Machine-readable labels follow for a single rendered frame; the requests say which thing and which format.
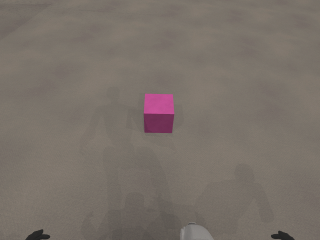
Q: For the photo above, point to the left robot hand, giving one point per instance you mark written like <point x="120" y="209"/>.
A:
<point x="37" y="235"/>

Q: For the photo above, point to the right robot hand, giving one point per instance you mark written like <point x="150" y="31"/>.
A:
<point x="282" y="235"/>

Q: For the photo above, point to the robot right thigh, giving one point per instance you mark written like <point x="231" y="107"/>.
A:
<point x="194" y="232"/>

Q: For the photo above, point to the carton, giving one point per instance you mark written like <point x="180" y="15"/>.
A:
<point x="158" y="113"/>

